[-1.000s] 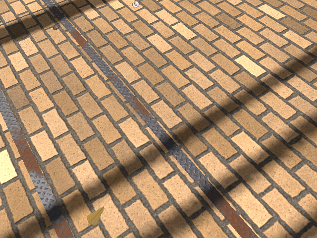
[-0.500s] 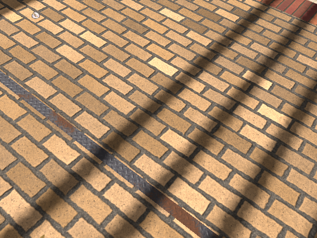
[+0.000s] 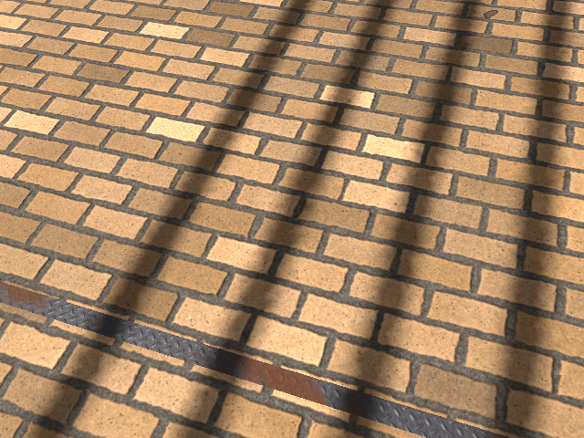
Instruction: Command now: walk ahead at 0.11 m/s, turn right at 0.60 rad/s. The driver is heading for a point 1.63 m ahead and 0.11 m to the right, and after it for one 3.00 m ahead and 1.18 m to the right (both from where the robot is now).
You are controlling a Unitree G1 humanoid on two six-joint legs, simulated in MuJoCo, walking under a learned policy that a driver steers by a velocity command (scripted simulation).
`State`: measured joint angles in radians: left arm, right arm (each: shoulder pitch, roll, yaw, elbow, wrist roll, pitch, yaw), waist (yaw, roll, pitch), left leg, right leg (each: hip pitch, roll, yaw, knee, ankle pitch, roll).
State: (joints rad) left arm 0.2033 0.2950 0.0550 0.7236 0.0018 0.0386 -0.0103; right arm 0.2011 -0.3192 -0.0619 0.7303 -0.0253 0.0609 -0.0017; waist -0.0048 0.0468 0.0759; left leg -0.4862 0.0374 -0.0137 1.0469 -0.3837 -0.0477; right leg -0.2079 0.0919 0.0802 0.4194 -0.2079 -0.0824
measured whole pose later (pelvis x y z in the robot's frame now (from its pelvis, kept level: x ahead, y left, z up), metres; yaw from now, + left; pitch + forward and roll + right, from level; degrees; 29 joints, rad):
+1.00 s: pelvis +0.37 -0.09 +0.00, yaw -11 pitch +0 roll +0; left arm 0.30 0.24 0.02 0.88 0.02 -0.09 0.00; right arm 0.30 -0.27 -0.05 0.88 -0.02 -0.02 0.04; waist -0.01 0.04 0.04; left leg -0.56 0.06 -0.04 1.09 -0.23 0.05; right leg -0.11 0.06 -0.13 0.30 -0.19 -0.10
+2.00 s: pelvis +0.66 -0.16 +0.00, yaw +12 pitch +0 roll +1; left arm 0.22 0.20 -0.01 0.83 0.02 -0.01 0.04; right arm 0.21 -0.25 -0.03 0.85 -0.01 0.04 -0.02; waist 0.00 0.04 0.03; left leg -0.27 -0.07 -0.08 0.63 -0.41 0.01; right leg -0.18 0.02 0.01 0.41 -0.22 -0.04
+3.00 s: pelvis +0.77 -0.15 +0.00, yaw +12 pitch +1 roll +1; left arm 0.50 0.17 0.02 1.11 0.02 -0.09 0.01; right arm 0.15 -0.23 -0.05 1.00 -0.04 -0.04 0.03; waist 0.03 0.03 0.00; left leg -0.56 0.04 0.04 0.98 -0.21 0.05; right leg 0.03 0.06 -0.01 0.23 -0.26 -0.08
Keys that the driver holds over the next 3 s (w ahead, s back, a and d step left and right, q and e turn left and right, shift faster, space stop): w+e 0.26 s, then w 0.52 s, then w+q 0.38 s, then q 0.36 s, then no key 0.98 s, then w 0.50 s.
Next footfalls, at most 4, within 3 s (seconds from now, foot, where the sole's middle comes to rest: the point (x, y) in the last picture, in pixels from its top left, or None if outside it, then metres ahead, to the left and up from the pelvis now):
0.30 left None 0.15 0.12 -0.78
0.76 right None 0.38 -0.16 -0.78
1.30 left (350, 331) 0.70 -0.06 -0.78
1.84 right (424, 322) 0.72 -0.24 -0.78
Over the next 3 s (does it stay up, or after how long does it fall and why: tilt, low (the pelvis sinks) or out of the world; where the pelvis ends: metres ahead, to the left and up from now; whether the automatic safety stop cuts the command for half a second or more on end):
stays up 0.77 -0.15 0.00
